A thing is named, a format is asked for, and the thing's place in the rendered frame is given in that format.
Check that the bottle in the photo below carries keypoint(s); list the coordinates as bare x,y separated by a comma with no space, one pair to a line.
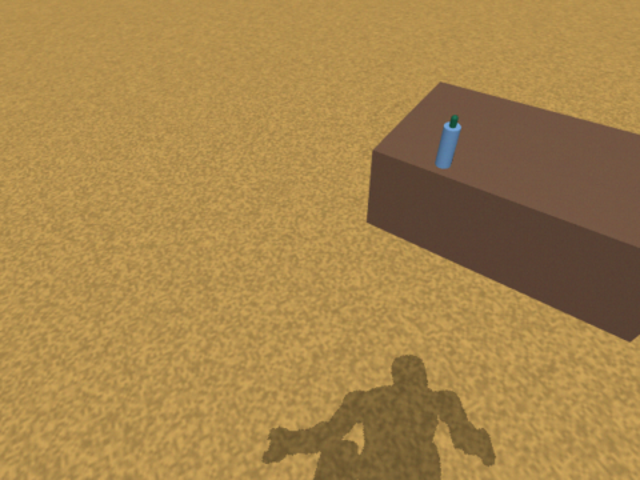
448,142

